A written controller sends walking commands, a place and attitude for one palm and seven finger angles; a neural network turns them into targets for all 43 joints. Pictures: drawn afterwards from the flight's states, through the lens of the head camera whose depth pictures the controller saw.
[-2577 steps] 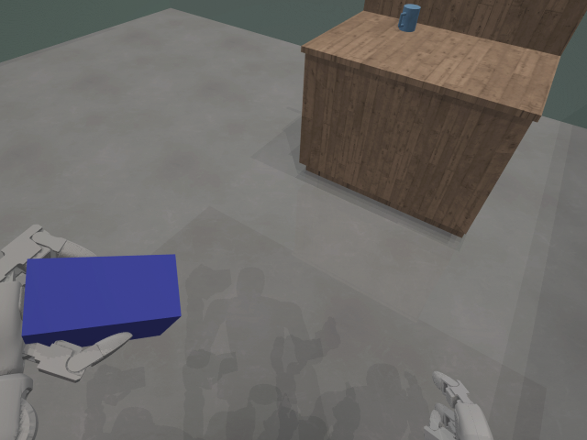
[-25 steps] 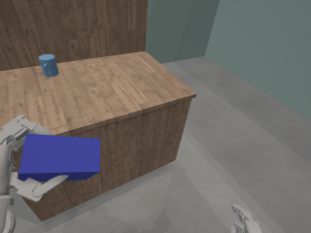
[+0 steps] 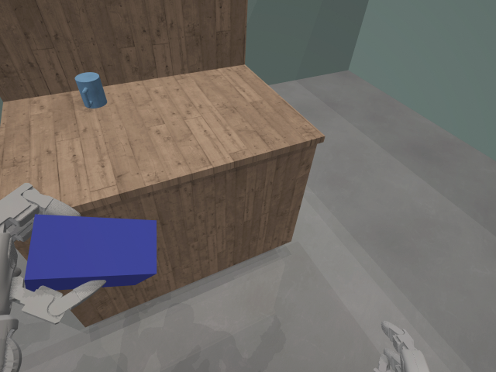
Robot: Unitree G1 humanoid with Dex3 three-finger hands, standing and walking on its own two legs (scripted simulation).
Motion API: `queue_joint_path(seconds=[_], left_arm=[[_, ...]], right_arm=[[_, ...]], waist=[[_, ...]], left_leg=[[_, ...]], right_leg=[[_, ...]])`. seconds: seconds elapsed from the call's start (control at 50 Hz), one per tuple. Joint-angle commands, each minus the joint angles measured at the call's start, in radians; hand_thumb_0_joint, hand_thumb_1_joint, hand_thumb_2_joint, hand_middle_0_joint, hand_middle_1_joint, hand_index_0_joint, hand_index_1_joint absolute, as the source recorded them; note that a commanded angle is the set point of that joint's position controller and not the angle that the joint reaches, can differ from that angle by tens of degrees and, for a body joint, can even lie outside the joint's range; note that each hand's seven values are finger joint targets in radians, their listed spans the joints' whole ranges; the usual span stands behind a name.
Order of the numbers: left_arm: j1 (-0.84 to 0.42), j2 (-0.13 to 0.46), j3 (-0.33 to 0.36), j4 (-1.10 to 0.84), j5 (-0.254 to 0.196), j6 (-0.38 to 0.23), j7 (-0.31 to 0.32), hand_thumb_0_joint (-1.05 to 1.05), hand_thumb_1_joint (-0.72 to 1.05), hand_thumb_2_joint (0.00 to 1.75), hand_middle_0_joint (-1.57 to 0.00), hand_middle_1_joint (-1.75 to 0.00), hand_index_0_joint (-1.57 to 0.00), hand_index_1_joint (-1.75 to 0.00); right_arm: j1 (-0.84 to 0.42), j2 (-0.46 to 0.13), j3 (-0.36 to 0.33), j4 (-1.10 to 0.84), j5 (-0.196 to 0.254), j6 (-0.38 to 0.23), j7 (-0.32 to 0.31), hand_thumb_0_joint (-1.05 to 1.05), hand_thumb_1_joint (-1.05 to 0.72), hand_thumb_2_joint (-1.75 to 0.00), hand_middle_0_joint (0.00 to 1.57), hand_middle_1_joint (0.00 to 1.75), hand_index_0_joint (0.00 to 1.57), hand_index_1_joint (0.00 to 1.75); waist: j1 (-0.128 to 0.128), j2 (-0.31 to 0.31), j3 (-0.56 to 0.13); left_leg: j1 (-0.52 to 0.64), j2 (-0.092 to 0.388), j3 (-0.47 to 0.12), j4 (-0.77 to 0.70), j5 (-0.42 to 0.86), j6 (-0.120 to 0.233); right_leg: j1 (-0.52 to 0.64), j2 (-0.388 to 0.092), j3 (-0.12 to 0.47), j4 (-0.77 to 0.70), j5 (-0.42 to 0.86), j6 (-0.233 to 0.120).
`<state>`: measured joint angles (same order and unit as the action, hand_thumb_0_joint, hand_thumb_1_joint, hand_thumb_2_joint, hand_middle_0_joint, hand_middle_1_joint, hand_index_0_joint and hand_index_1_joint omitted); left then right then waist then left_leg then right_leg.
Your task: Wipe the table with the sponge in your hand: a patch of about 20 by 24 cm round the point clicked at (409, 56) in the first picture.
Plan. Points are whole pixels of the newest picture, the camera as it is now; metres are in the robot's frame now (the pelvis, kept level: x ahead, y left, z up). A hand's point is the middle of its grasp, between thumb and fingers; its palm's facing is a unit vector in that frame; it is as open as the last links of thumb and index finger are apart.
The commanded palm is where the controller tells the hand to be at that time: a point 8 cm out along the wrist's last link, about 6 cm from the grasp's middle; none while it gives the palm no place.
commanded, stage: stand and wait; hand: left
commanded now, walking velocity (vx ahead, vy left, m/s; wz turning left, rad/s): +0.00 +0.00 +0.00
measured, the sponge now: (111, 255) +0.23 +0.19 +0.14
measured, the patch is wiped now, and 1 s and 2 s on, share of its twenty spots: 1.00 1.00 1.00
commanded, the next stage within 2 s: none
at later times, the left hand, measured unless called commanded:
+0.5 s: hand (31, 240) +0.23 +0.28 +0.17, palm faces +0.40 -0.87 -0.30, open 10.4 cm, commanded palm +0.18 +0.31 +0.19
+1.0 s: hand (23, 253) +0.21 +0.28 +0.16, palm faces +0.40 -0.86 -0.31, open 10.4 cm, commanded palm +0.16 +0.32 +0.19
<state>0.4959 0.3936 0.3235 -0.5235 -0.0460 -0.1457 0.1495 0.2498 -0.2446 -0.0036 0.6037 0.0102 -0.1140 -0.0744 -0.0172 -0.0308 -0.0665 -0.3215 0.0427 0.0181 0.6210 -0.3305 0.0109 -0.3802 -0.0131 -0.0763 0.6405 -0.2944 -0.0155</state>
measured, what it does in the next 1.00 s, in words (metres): stands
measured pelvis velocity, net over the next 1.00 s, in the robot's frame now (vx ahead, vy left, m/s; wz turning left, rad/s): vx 0.00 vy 0.04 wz -0.02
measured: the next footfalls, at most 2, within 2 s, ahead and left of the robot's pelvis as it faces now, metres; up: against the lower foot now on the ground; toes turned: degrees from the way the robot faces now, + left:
none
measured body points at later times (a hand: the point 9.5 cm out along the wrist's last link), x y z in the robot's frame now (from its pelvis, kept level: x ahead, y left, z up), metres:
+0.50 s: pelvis +0.01 +0.04 +0.01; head -0.01 +0.06 +0.46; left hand +0.20 +0.32 +0.18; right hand +0.21 -0.18 -0.04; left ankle +0.01 +0.14 -0.72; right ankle +0.04 -0.10 -0.72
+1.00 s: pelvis +0.00 +0.04 +0.01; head -0.03 +0.05 +0.46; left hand +0.18 +0.32 +0.18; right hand +0.16 -0.19 -0.06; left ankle +0.01 +0.14 -0.72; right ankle +0.04 -0.10 -0.72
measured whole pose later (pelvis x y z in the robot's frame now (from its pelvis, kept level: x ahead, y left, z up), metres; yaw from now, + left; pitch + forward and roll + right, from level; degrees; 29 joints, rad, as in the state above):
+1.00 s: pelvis +0.00 +0.04 +0.01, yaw -1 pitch +0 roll -1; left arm 0.45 0.32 0.28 -0.40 -0.03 -0.13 0.16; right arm 0.22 -0.20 0.03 0.63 0.00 -0.10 -0.06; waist 0.00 0.00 -0.07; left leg -0.25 0.01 0.05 0.51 -0.26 0.03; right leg -0.27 -0.03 -0.02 0.42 -0.15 0.03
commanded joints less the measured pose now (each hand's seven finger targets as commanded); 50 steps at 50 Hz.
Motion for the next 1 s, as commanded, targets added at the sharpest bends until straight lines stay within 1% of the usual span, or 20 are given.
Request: queue_joint_path(seconds=[0.0, 0.02, 0.04, 0.06, 0.08, 0.12, 0.14, 0.18, 0.2, 0.24, 0.28, 0.34, 0.42, 0.48, 0.64, 0.7, 0.78, 0.84, 0.92, 0.98], left_arm=[[-0.083, 0.119, 0.107, -0.109, -0.002, -0.025, 0.036, 0.00, 0.10, 1.30, -1.20, -1.60, -1.20, -1.60], [-0.094, 0.114, 0.098, -0.091, 0.001, -0.021, 0.029, 0.00, 0.10, 1.30, -1.20, -1.60, -1.20, -1.60], [-0.126, 0.109, 0.080, -0.105, 0.004, -0.022, 0.021, 0.00, 0.10, 1.30, -1.20, -1.60, -1.20, -1.60], [-0.135, 0.104, 0.068, -0.103, 0.003, -0.029, 0.016, 0.00, 0.10, 1.30, -1.20, -1.60, -1.20, -1.60], [-0.143, 0.101, 0.060, -0.110, 0.001, -0.030, 0.013, 0.00, 0.10, 1.30, -1.20, -1.60, -1.20, -1.60], [-0.171, 0.120, 0.072, -0.160, 0.003, -0.037, 0.015, 0.00, 0.10, 1.30, -1.20, -1.60, -1.20, -1.60], [-0.183, 0.128, 0.075, -0.190, 0.004, -0.039, 0.015, 0.00, 0.10, 1.30, -1.20, -1.60, -1.20, -1.60], [-0.155, 0.125, 0.084, -0.208, 0.004, -0.048, 0.022, 0.00, 0.10, 1.30, -1.20, -1.60, -1.20, -1.60], [-0.136, 0.125, 0.092, -0.201, 0.007, -0.046, 0.027, 0.00, 0.10, 1.30, -1.20, -1.60, -1.20, -1.60], [-0.122, 0.118, 0.090, -0.188, 0.008, -0.038, 0.029, 0.00, 0.10, 1.30, -1.20, -1.60, -1.20, -1.60], [-0.129, 0.107, 0.087, -0.163, 0.004, -0.038, 0.028, 0.00, 0.10, 1.30, -1.20, -1.60, -1.20, -1.60], [-0.123, 0.090, 0.071, -0.151, 0.001, -0.036, 0.022, 0.00, 0.10, 1.30, -1.20, -1.60, -1.20, -1.60], [-0.128, 0.082, 0.056, -0.144, -0.002, -0.035, 0.020, 0.00, 0.10, 1.30, -1.20, -1.60, -1.20, -1.60], [-0.131, 0.090, 0.059, -0.156, 0.001, -0.037, 0.022, 0.00, 0.10, 1.30, -1.20, -1.60, -1.20, -1.60], [-0.162, 0.097, 0.063, -0.149, 0.007, -0.044, 0.028, 0.00, 0.10, 1.30, -1.20, -1.60, -1.20, -1.60], [-0.166, 0.087, 0.055, -0.132, 0.011, -0.046, 0.032, 0.00, 0.10, 1.30, -1.20, -1.60, -1.20, -1.60], [-0.168, 0.081, 0.051, -0.109, 0.014, -0.048, 0.031, 0.00, 0.10, 1.30, -1.20, -1.60, -1.20, -1.60], [-0.174, 0.088, 0.053, -0.125, 0.018, -0.051, 0.032, 0.00, 0.10, 1.30, -1.20, -1.60, -1.20, -1.60], [-0.162, 0.090, 0.060, -0.113, 0.018, -0.051, 0.034, 0.00, 0.10, 1.30, -1.20, -1.60, -1.20, -1.60], [-0.156, 0.089, 0.063, -0.103, 0.018, -0.051, 0.033, 0.00, 0.10, 1.30, -1.20, -1.60, -1.20, -1.60]], right_arm=[[-0.122, -0.102, -0.024, -0.146, 0.009, -0.062, -0.013, 0.00, -0.90, -0.90, 0.20, 0.30, 0.20, 0.30], [-0.133, -0.103, -0.025, -0.142, 0.008, -0.064, -0.009, 0.00, -0.90, -0.90, 0.20, 0.30, 0.20, 0.30], [-0.136, -0.105, -0.030, -0.145, 0.008, -0.066, -0.003, 0.00, -0.90, -0.90, 0.20, 0.30, 0.20, 0.30], [-0.144, -0.098, -0.032, -0.142, 0.005, -0.065, 0.003, 0.00, -0.90, -0.90, 0.20, 0.30, 0.20, 0.30], [-0.135, -0.096, -0.034, -0.137, 0.006, -0.064, 0.008, 0.00, -0.90, -0.90, 0.20, 0.30, 0.20, 0.30], [-0.144, -0.085, -0.025, -0.133, 0.000, -0.064, 0.010, 0.00, -0.90, -0.90, 0.20, 0.30, 0.20, 0.30], [-0.154, -0.089, -0.024, -0.137, -0.002, -0.065, 0.008, 0.00, -0.90, -0.90, 0.20, 0.30, 0.20, 0.30], [-0.163, -0.097, -0.022, -0.141, -0.010, -0.063, 0.004, 0.00, -0.90, -0.90, 0.20, 0.30, 0.20, 0.30], [-0.164, -0.090, -0.021, -0.145, -0.007, -0.062, 0.004, 0.00, -0.90, -0.90, 0.20, 0.30, 0.20, 0.30], [-0.164, -0.087, -0.019, -0.149, -0.002, -0.059, 0.004, 0.00, -0.90, -0.90, 0.20, 0.30, 0.20, 0.30], [-0.166, -0.088, -0.020, -0.151, 0.000, -0.053, 0.004, 0.00, -0.90, -0.90, 0.20, 0.30, 0.20, 0.30], [-0.174, -0.089, -0.021, -0.160, 0.000, -0.048, 0.003, 0.00, -0.90, -0.90, 0.20, 0.30, 0.20, 0.30], [-0.182, -0.084, -0.016, -0.162, -0.002, -0.041, 0.006, 0.00, -0.90, -0.90, 0.20, 0.30, 0.20, 0.30], [-0.186, -0.084, -0.013, -0.163, -0.005, -0.037, 0.005, 0.00, -0.90, -0.90, 0.20, 0.30, 0.20, 0.30], [-0.194, -0.086, -0.012, -0.164, -0.010, -0.034, -0.003, 0.00, -0.90, -0.90, 0.20, 0.30, 0.20, 0.30], [-0.188, -0.083, -0.013, -0.157, -0.010, -0.035, -0.003, 0.00, -0.90, -0.90, 0.20, 0.30, 0.20, 0.30], [-0.182, -0.087, -0.016, -0.153, -0.010, -0.038, -0.005, 0.00, -0.90, -0.90, 0.20, 0.30, 0.20, 0.30], [-0.186, -0.090, -0.019, -0.151, -0.011, -0.042, -0.006, 0.00, -0.90, -0.90, 0.20, 0.30, 0.20, 0.30], [-0.181, -0.085, -0.019, -0.144, -0.013, -0.045, -0.006, 0.00, -0.90, -0.90, 0.20, 0.30, 0.20, 0.30], [-0.181, -0.082, -0.018, -0.139, -0.013, -0.044, -0.007, 0.00, -0.90, -0.90, 0.20, 0.30, 0.20, 0.30]], waist=[[0.016, 0.144, -0.038], [0.021, 0.041, -0.012], [0.004, -0.046, -0.027], [-0.004, -0.121, -0.009], [-0.008, -0.167, -0.006], [-0.007, -0.101, -0.018], [-0.010, -0.024, -0.024], [0.006, 0.132, -0.051], [0.016, 0.152, -0.077], [0.015, 0.145, -0.096], [0.017, 0.091, -0.112], [0.012, 0.104, -0.113], [0.013, 0.082, -0.092], [0.014, 0.113, -0.081], [0.015, 0.144, -0.029], [0.016, 0.113, -0.033], [0.014, 0.089, -0.031], [0.014, 0.123, -0.041], [0.017, 0.074, -0.041], [0.016, 0.078, -0.037]], left_leg=[[0.006, 0.134, -0.198, -0.226, 0.020, 0.093], [-0.048, 0.087, -0.129, -0.133, 0.073, 0.068], [-0.063, 0.018, -0.057, -0.050, 0.074, 0.041], [-0.065, -0.013, -0.032, 0.021, 0.033, 0.023], [-0.051, -0.020, -0.023, 0.057, 0.009, 0.020], [-0.002, -0.007, -0.025, -0.002, 0.069, 0.025], [0.043, 0.004, -0.039, -0.064, 0.127, 0.027], [0.088, 0.045, -0.100, -0.170, 0.250, 0.038], [0.107, 0.065, -0.105, -0.172, 0.321, 0.045], [0.109, 0.074, -0.108, -0.177, 0.379, 0.039], [0.108, 0.077, -0.099, -0.171, 0.404, 0.032], [0.105, 0.068, -0.093, -0.185, 0.394, 0.023], [0.073, 0.061, -0.081, -0.201, 0.297, 0.021], [0.059, 0.062, -0.084, -0.226, 0.272, 0.018], [-0.003, 0.055, -0.097, -0.287, 0.065, 0.016], [-0.017, 0.056, -0.096, -0.288, 0.015, 0.020], [-0.019, 0.050, -0.095, -0.284, -0.004, 0.017], [-0.005, 0.050, -0.101, -0.297, -0.003, 0.016], [-0.012, 0.044, -0.089, -0.277, -0.007, 0.018], [-0.004, 0.043, -0.084, -0.273, -0.004, 0.016]], right_leg=[[0.087, 0.002, 0.037, -0.104, -0.011, 0.031], [0.146, -0.023, 0.081, -0.195, 0.110, 0.022], [0.162, -0.084, 0.179, -0.222, 0.166, -0.007], [0.117, -0.152, 0.266, -0.290, 0.111, -0.032], [0.097, -0.203, 0.310, -0.346, 0.050, -0.060], [0.106, -0.213, 0.293, -0.334, 0.119, -0.069], [0.100, -0.189, 0.252, -0.283, 0.170, -0.058], [0.117, -0.081, 0.149, -0.172, 0.229, -0.016], [0.134, -0.052, 0.118, -0.149, 0.274, 0.002], [0.163, -0.038, 0.089, -0.129, 0.300, 0.014], [0.192, -0.030, 0.084, -0.139, 0.329, 0.019], [0.209, -0.036, 0.087, -0.149, 0.348, 0.016], [0.213, -0.038, 0.097, -0.189, 0.312, 0.017], [0.212, -0.034, 0.092, -0.193, 0.291, 0.016], [0.193, -0.028, 0.093, -0.232, 0.161, 0.015], [0.201, -0.026, 0.097, -0.243, 0.140, 0.017], [0.191, -0.029, 0.102, -0.260, 0.110, 0.016], [0.184, -0.027, 0.100, -0.250, 0.111, 0.015], [0.185, -0.034, 0.109, -0.266, 0.108, 0.016], [0.173, -0.036, 0.113, -0.272, 0.101, 0.014]])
